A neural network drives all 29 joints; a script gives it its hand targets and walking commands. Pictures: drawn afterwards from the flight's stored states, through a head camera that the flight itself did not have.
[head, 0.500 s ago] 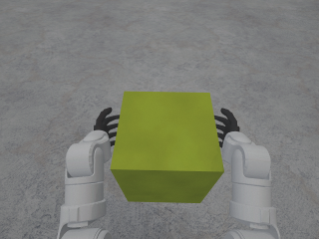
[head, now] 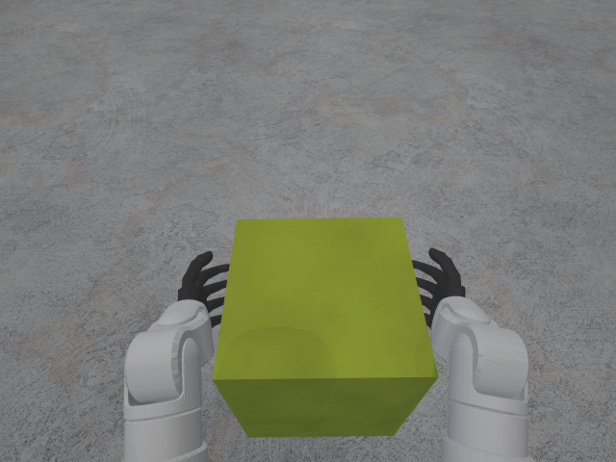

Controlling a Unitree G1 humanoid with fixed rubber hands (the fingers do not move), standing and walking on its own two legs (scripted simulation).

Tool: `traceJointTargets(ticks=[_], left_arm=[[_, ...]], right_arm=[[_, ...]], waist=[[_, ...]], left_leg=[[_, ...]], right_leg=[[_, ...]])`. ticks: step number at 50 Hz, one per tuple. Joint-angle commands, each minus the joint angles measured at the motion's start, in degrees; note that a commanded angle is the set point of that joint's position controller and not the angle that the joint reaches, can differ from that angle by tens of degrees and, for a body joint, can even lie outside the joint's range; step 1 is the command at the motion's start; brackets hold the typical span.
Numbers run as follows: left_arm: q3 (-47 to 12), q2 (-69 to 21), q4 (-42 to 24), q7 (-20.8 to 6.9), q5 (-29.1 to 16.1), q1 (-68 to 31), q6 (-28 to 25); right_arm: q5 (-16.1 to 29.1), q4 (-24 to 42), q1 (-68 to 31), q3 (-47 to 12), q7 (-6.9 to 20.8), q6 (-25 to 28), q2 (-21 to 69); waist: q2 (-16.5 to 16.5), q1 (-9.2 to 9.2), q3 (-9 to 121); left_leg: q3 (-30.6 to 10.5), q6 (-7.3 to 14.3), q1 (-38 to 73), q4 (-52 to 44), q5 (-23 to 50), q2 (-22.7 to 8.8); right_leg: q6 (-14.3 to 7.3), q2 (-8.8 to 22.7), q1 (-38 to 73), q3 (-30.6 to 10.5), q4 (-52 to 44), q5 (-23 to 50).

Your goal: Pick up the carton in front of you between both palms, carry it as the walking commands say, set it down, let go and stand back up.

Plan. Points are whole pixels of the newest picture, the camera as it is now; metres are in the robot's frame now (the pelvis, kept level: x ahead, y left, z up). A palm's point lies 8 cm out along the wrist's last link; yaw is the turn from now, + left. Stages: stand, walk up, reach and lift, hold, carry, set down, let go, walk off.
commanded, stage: carry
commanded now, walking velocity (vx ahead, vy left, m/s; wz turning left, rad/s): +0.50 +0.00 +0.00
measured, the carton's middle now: (320, 334) +0.30 +0.00 +0.00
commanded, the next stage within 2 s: none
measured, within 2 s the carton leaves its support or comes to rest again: neither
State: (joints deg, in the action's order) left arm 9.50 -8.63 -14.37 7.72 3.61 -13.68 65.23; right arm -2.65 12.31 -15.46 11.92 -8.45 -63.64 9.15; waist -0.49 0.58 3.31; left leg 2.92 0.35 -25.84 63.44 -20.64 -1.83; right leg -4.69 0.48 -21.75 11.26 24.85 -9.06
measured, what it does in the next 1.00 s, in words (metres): walks ahead: left foot, then right foot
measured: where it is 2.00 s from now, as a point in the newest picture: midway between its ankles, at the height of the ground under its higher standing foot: (313, 284)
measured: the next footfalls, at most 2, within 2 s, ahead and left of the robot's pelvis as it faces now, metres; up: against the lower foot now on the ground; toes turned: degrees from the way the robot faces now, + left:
left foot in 0.34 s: +0.38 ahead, +0.14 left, +0.00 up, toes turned +10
right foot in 0.78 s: +0.68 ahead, -0.11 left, +0.00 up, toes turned -14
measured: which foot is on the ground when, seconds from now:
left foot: up 0.00-0.32, down 0.34-0.80, up 0.82-1.00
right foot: down 0.00-0.36, up 0.38-0.76, down 0.78-1.00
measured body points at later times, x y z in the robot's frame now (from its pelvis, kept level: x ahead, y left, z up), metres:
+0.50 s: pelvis +0.32 +0.05 +0.00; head +0.31 +0.06 +0.45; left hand +0.59 +0.18 +0.08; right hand +0.57 -0.12 +0.09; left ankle +0.34 +0.13 -0.74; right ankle +0.24 -0.08 -0.66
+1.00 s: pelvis +0.62 -0.02 +0.01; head +0.62 -0.04 +0.46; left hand +0.87 +0.13 +0.09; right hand +0.88 -0.17 +0.08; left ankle +0.63 +0.13 -0.66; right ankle +0.64 -0.10 -0.74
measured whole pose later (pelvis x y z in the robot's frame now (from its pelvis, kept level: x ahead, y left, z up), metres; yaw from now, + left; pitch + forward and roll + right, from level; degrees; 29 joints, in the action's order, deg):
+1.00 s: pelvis +0.62 -0.02 +0.01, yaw +0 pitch +4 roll +1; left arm 3.5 -7.3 -26.5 6.5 3.1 -1.1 68.6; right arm -3.9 25.8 -3.3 3.3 -7.4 -68.8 7.3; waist -1.4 1.6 5.5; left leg 4.9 0.4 -32.1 56.7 -14.5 -6.6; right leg -3.3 3.4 -14.6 13.6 19.2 -8.8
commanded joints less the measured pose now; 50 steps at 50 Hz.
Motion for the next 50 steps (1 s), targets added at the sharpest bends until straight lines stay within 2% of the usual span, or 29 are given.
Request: traceJointTargets(ticks=[1,5,6,9,10,11,14,16,17,18,19,20,22,23,25,28,29,32,35,37,38,39,40,41,42,44,45,46,50], left_arm=[[-44.5,-56.1,-11.8,-10.5,-19.5,-27.4,-1.2],[-44.8,-52.9,-16.2,-11.6,-20.8,-17.2,0.0],[-44.8,-51.0,-17.5,-11.8,-20.5,-14.8,0.6],[-43.7,-46.5,-17.9,-12.0,-18.8,-9.9,2.6],[-43.5,-45.9,-16.5,-11.8,-18.6,-9.3,3.4],[-42.7,-44.7,-18.2,-11.7,-17.9,-9.3,3.7],[-42.8,-42.7,-17.3,-11.3,-18.4,-11.9,5.4],[-43.0,-42.1,-17.5,-10.7,-17.7,-12.0,5.9],[-43.4,-40.8,-18.5,-10.7,-17.6,-12.3,6.2],[-43.5,-41.6,-20.1,-10.6,-19.1,-13.3,6.3],[-44.6,-42.8,-19.7,-10.6,-19.0,-14.5,6.2],[-45.0,-43.7,-18.4,-10.9,-19.3,-14.6,6.0],[-45.6,-47.4,-18.0,-11.2,-18.9,-14.2,4.8],[-45.8,-49.4,-17.3,-11.2,-17.9,-13.3,4.2],[-45.7,-49.6,-14.7,-11.2,-17.5,-12.2,3.3],[-46.0,-48.5,-18.0,-10.5,-17.1,-13.1,2.9],[-44.2,-48.5,-15.1,-10.2,-16.2,-11.1,3.0],[-44.3,-44.9,-18.1,-9.7,-15.8,-10.4,3.8],[-43.7,-43.2,-17.3,-9.9,-16.3,-10.7,4.8],[-42.8,-41.1,-16.2,-10.1,-16.8,-9.9,5.6],[-42.2,-42.7,-16.2,-10.1,-17.7,-10.1,5.8],[-42.3,-41.5,-16.3,-10.0,-16.9,-9.9,5.6],[-40.6,-40.0,-14.6,-10.2,-16.8,-8.3,5.9],[-41.7,-41.6,-14.0,-10.1,-16.9,-10.4,5.4],[-42.5,-44.1,-16.1,-10.6,-18.1,-9.4,5.0],[-44.1,-49.3,-17.2,-11.5,-19.0,-12.6,3.9],[-45.0,-50.7,-17.4,-11.9,-20.0,-14.7,3.4],[-45.3,-50.1,-16.9,-12.1,-20.0,-14.4,3.0],[-45.4,-50.2,-17.8,-12.5,-21.5,-12.8,2.3]], right_arm=[[18.0,10.8,-23.7,-47.6,10.8,-0.2,56.1],[16.6,17.0,-12.7,-48.4,10.1,-0.9,53.9],[16.7,17.2,-11.1,-47.7,10.0,-1.6,52.7],[16.1,18.8,-8.9,-46.8,10.6,-3.9,48.6],[16.4,18.5,-8.2,-48.8,10.8,-4.3,48.5],[17.3,18.9,-9.3,-48.0,10.9,-5.0,47.8],[17.7,17.8,-9.8,-46.3,11.2,-6.6,44.6],[17.7,16.0,-7.8,-45.5,11.0,-7.4,43.8],[16.7,16.8,-8.1,-44.7,10.8,-7.4,42.4],[18.0,16.2,-8.6,-44.9,11.0,-7.3,42.5],[18.1,15.9,-9.0,-44.1,11.3,-7.0,44.2],[17.2,16.6,-8.9,-44.3,11.3,-6.5,44.9],[18.8,16.6,-10.5,-45.9,11.8,-5.6,49.8],[19.2,17.4,-11.2,-46.6,12.3,-5.1,51.2],[18.9,16.2,-9.9,-47.2,12.6,-4.6,50.2],[20.4,17.0,-10.4,-47.8,13.2,-4.4,49.2],[22.0,19.1,-13.8,-48.8,12.9,-4.3,47.8],[19.2,17.2,-8.1,-47.2,12.4,-5.2,46.1],[18.5,16.5,-8.2,-45.9,11.9,-6.3,44.0],[17.4,16.8,-8.9,-45.1,11.0,-7.2,41.2],[18.1,17.1,-9.6,-46.2,11.0,-7.3,42.1],[18.4,18.1,-10.5,-46.2,10.9,-7.4,42.1],[17.1,18.0,-10.1,-45.7,10.8,-8.0,40.7],[17.9,17.6,-11.1,-46.4,10.9,-8.1,42.3],[19.3,19.0,-9.6,-47.2,11.4,-7.5,44.9],[19.7,18.2,-12.6,-48.7,12.4,-6.5,50.6],[18.6,16.6,-11.9,-48.4,12.6,-6.0,51.6],[18.3,16.4,-11.4,-48.8,12.3,-5.2,52.0],[17.4,18.1,-9.5,-48.3,11.3,-4.0,50.8]], waist=[[4.0,-0.23,21.0],[10.8,-0.12,19.7],[7.6,-0.01,18.3],[8.9,0.45,11.6],[7.5,0.65,9.5],[10.2,0.42,9.0],[9.5,0.64,5.2],[7.4,-1.43,11.7],[0.5,-2.65,16.4],[-16.0,-2.27,21.6],[-15.3,-2.03,20.2],[-11.9,-2.22,19.8],[-3.6,-1.34,18.8],[-4.1,-1.04,17.9],[-6.1,-1.29,15.3],[-7.5,-1.67,11.3],[-5.8,-1.72,9.4],[-8.4,-1.80,7.1],[-7.5,-2.01,5.5],[-7.3,-1.66,5.9],[-6.3,-0.26,9.5],[-0.6,1.11,14.6],[14.1,0.95,18.5],[18.8,1.61,17.8],[12.4,0.54,19.7],[4.5,0.17,18.1],[4.8,-0.16,15.7],[6.2,-0.26,16.2],[6.8,-0.25,13.7]], left_leg=[[-1.1,-0.5,-7.7,-6.9,4.4,-4.1],[1.5,-0.8,-11.7,-16.4,8.9,-3.9],[2.8,-1.1,-10.8,-19.8,9.4,-3.1],[5.5,-1.3,-9.0,-27.5,14.4,-2.7],[6.6,-1.3,-9.4,-29.5,14.8,-1.7],[6.8,-0.8,-8.6,-31.8,15.1,-1.8],[10.8,-0.4,-2.5,-32.7,17.1,-1.5],[13.3,1.3,14.4,-35.2,10.5,1.8],[-0.3,4.7,27.5,-39.2,7.9,-6.4],[-24.4,10.9,41.1,-43.9,8.1,-20.1],[-30.1,14.2,43.3,-48.1,18.4,-24.2],[-26.4,13.7,38.6,-46.4,22.5,-23.2],[-17.5,9.8,31.8,-47.2,22.1,-20.1],[-9.6,7.5,28.0,-48.9,21.1,-18.6],[-5.3,5.6,23.3,-51.4,16.2,-16.0],[-3.7,7.0,22.0,-56.1,6.3,-16.1],[-1.3,6.6,23.2,-55.7,8.4,-14.1],[4.5,6.1,22.0,-55.2,16.4,-13.5],[5.6,5.5,24.2,-52.9,22.2,-13.0],[7.5,4.4,22.1,-47.3,25.4,-12.2],[11.2,2.3,21.8,-36.9,32.4,-10.1],[11.5,0.0,14.2,-24.8,29.3,-7.4],[10.9,-2.8,0.8,-6.3,12.5,-2.2],[5.5,-2.5,-13.3,4.9,-7.4,1.4],[-0.5,-0.4,-15.7,11.2,-6.5,-1.5],[-4.0,1.2,-11.9,7.5,0.1,-6.9],[-3.0,0.9,-10.8,3.2,3.4,-7.4],[-2.2,0.7,-9.3,0.6,4.6,-6.7],[1.3,-0.5,-9.3,-14.4,9.0,-6.2]], right_leg=[[-4.1,16.9,22.4,-17.5,-12.1,10.0],[-4.4,16.0,27.9,-13.2,-12.6,16.5],[-4.1,14.8,27.6,-11.5,-12.9,17.8],[-2.3,12.7,24.2,-8.3,-13.2,16.3],[-1.9,11.6,25.0,-6.7,-13.7,20.7],[-1.6,12.9,25.0,-6.0,-12.6,19.8],[-0.6,12.6,20.9,-4.6,-10.7,16.4],[1.3,9.9,17.0,-0.4,4.6,26.0],[4.7,5.7,6.1,0.6,18.6,17.8],[6.5,0.7,-10.0,-1.7,35.7,-3.9],[5.7,-0.4,-18.4,-7.3,44.8,-18.0],[4.1,3.2,-19.5,-11.0,50.1,-18.2],[3.6,7.1,-17.7,-13.1,45.5,-11.9],[3.8,8.0,-15.2,-12.0,42.0,-9.0],[4.5,6.8,-12.2,-8.6,33.5,-6.4],[5.6,6.6,-13.5,-6.8,23.3,-3.5],[6.3,6.3,-14.6,-5.2,19.6,-0.4],[6.1,6.3,-11.2,-2.2,10.6,4.8],[5.3,3.9,-7.4,1.3,6.2,5.6],[5.2,2.5,-0.1,3.8,3.0,3.5],[4.0,0.1,8.5,4.4,0.0,0.9],[3.1,4.1,22.0,-0.8,-0.2,-1.2],[-2.7,19.3,31.2,-26.4,-6.4,-4.9],[-9.5,24.2,40.1,-39.1,-12.0,-1.7],[-9.7,25.7,36.2,-37.7,-12.2,3.9],[-4.7,22.6,25.8,-26.6,-12.0,3.1],[-2.0,19.8,23.1,-21.9,-13.8,1.3],[-1.6,19.0,21.4,-19.0,-14.8,0.7],[-3.1,17.4,18.9,-10.1,-17.2,-2.8]])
